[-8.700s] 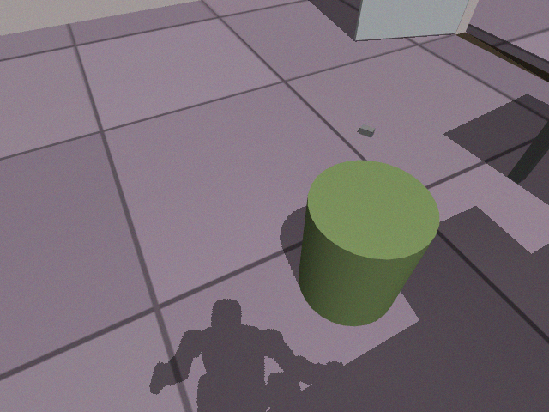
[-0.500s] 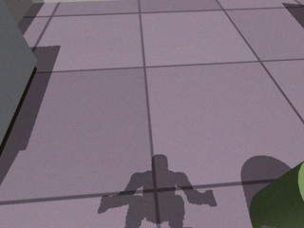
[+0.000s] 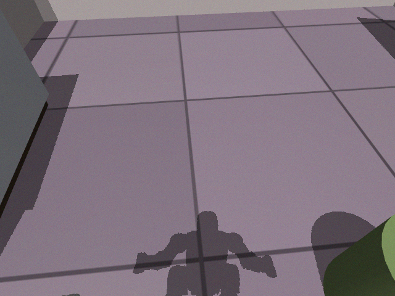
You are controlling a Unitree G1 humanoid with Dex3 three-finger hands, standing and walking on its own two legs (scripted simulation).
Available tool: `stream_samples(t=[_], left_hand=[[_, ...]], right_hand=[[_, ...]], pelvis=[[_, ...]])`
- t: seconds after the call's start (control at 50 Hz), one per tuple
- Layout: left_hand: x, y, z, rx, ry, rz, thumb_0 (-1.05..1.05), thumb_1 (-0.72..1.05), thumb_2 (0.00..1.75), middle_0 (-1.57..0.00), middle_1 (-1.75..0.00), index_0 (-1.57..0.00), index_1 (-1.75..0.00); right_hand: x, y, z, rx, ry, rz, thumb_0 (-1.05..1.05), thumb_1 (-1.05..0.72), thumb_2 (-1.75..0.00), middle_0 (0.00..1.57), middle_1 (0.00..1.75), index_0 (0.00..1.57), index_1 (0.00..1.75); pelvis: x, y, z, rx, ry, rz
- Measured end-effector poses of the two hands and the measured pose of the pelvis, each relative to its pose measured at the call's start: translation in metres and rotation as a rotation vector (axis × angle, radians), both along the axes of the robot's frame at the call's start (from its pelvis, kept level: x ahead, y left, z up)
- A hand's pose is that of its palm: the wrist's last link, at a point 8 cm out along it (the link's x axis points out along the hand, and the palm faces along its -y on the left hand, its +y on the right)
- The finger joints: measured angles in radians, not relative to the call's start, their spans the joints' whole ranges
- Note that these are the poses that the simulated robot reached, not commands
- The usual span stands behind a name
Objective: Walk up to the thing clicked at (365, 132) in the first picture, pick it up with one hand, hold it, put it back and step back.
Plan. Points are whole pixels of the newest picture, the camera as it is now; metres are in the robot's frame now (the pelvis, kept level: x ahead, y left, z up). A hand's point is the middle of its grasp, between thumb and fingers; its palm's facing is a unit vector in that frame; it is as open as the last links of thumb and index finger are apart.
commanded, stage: stand
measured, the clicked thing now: out of the picture +1.00 -1.36 -0.76
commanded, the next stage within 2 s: none
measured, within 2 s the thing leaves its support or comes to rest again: neither
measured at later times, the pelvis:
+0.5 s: pelvis +0.01 +0.01 +0.00, yaw +0 degrees
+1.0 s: pelvis +0.01 +0.01 +0.00, yaw +1 degrees
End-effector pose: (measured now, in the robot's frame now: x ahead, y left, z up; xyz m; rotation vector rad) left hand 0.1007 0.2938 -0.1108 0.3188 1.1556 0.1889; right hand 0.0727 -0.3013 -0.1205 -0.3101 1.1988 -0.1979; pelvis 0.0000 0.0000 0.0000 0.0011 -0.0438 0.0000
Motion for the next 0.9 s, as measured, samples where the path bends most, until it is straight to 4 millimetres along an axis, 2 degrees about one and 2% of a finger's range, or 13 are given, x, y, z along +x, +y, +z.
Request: stream_samples(t=[0.46,0.9], left_hand=[[-0.028,0.014,-0.005,0.005,0.081,0.042,0.00,0.90,0.90,-0.21,-0.30,-0.21,-0.30],[-0.030,0.018,-0.005,0.006,0.085,0.043,0.00,0.90,0.90,-0.21,-0.30,-0.21,-0.30]], right_hand=[[0.013,0.016,0.002,0.009,0.014,0.011,0.00,-0.90,-0.90,0.20,0.30,0.20,0.30],[0.011,0.018,0.001,0.005,0.037,0.013,0.00,-0.90,-0.90,0.20,0.30,0.20,0.30]], pelvis=[[0.006,0.010,0.003,0.000,0.010,0.006],[0.009,0.013,0.003,0.000,0.014,0.014]])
